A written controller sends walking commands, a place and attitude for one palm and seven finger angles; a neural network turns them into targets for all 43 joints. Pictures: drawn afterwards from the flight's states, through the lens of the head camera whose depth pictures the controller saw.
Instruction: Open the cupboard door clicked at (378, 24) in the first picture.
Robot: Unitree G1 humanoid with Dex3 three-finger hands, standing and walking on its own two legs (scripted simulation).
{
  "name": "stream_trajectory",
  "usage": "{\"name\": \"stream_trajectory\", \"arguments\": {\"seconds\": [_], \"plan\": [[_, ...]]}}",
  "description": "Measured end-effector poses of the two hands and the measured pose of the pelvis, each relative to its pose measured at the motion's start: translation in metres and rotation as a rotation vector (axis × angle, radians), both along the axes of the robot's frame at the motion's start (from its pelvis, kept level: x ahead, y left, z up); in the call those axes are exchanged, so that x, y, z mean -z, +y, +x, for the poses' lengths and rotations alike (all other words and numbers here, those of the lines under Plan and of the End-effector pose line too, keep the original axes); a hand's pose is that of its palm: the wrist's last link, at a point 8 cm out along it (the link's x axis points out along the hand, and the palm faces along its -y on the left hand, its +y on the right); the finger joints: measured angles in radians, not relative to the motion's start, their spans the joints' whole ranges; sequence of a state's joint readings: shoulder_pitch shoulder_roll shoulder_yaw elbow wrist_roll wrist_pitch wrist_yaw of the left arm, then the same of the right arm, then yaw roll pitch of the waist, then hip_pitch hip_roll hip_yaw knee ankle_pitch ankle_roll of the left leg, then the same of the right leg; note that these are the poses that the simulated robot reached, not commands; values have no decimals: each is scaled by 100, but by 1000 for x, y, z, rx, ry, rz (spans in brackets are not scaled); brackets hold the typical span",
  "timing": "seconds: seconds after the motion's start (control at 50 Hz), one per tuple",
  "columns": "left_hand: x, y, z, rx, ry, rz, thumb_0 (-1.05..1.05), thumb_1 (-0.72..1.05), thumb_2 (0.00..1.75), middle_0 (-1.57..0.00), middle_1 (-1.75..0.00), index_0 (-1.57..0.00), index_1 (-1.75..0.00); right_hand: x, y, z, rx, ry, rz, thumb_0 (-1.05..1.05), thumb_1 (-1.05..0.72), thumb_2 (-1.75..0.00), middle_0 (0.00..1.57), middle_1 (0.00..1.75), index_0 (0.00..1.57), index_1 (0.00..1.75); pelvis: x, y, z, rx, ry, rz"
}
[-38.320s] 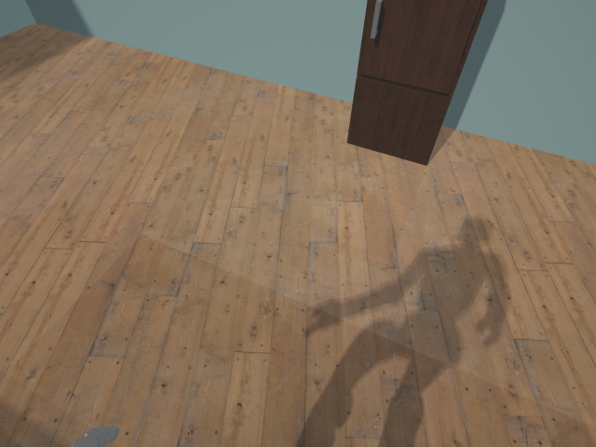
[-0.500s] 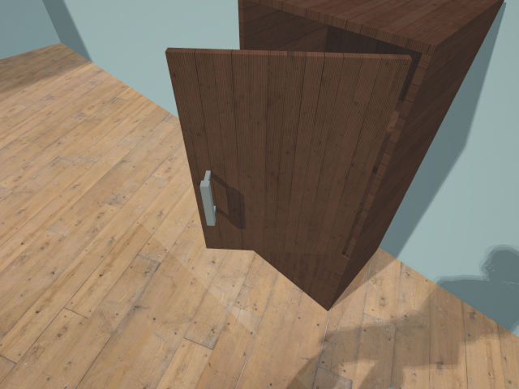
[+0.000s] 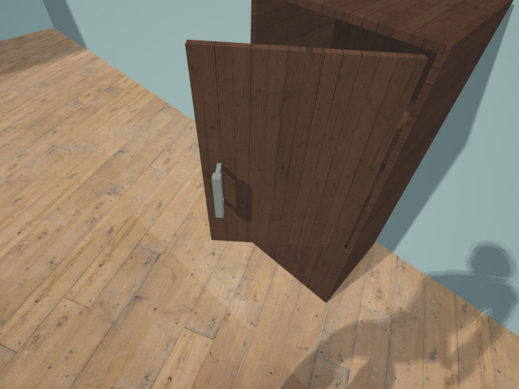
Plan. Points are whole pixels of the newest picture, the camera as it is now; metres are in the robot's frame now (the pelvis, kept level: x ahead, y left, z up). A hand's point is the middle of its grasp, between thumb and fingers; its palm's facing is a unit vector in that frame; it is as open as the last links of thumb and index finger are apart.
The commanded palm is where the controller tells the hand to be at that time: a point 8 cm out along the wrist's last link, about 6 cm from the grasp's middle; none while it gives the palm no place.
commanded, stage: come to a stop and stand still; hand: left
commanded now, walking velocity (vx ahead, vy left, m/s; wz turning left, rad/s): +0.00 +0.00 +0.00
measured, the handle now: (219, 191) +0.56 +0.13 -0.09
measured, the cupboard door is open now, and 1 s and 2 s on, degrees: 40 40 40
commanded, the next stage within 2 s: look again from close up in 1.02 s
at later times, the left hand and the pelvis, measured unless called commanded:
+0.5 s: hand out of the picture +0.05 +0.17 -0.18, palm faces +0.00 -0.98 -0.20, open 7.4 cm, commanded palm none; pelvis +0.05 -0.01 +0.00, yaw -1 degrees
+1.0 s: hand out of the picture +0.12 +0.18 -0.17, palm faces -0.01 -0.97 -0.24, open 7.4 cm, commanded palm none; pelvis +0.07 -0.01 +0.00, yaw -1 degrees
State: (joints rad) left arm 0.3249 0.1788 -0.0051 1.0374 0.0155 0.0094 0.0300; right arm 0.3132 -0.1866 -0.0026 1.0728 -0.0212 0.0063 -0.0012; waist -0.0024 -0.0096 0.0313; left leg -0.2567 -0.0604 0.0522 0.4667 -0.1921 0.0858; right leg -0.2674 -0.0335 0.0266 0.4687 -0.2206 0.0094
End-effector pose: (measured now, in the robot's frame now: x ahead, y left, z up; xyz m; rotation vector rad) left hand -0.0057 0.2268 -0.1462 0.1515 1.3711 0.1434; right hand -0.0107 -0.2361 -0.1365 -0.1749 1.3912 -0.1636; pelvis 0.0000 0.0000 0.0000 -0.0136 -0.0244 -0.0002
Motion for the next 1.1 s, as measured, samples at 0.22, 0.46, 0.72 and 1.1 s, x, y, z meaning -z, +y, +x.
{"name": "stream_trajectory", "arguments": {"seconds": [0.22, 0.46, 0.72, 1.1], "plan": [[1, -5, 14, 1, 10, -11, 1, 91, 90, -20, -30, -20, -30, 3, 17, 32, -6, -40, 36, 1, -91, -90, 20, 30, 20, 30, -1, 2, 16, 3, 4, 11], [-1, -7, 47, 8, 2, 3, 1, 91, 90, -20, -30, -20, -30, 0, 1, 80, -20, -94, 9, 1, -92, -90, 20, 30, 20, 30, -2, -4, 42, 13, 13, 13], [-3, -4, 95, 33, -57, 22, 1, 91, 90, -20, -30, -20, -30, -2, -11, 108, -30, -106, -8, 1, -91, -90, 20, 30, 20, 30, -2, -11, 61, 16, 13, 11], [-8, 4, 120, 41, -78, 49, 1, 91, 90, -20, -30, -20, -30, -5, -24, 117, -30, -80, -32, 1, -91, -90, 20, 30, 20, 30, -3, -14, 74, 14, 10, 12]]}}
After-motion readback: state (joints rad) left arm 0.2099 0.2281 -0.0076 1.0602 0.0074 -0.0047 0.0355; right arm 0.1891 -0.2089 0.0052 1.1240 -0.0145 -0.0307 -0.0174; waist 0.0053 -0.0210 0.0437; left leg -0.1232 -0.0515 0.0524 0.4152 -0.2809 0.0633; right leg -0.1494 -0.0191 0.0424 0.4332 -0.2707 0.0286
